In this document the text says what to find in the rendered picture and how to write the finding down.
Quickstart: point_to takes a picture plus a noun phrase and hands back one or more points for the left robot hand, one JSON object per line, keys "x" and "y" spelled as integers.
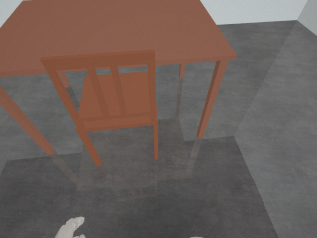
{"x": 67, "y": 230}

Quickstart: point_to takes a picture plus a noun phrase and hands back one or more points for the table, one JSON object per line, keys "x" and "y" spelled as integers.
{"x": 179, "y": 31}

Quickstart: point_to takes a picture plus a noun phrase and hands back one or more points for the chair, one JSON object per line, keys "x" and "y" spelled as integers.
{"x": 109, "y": 101}

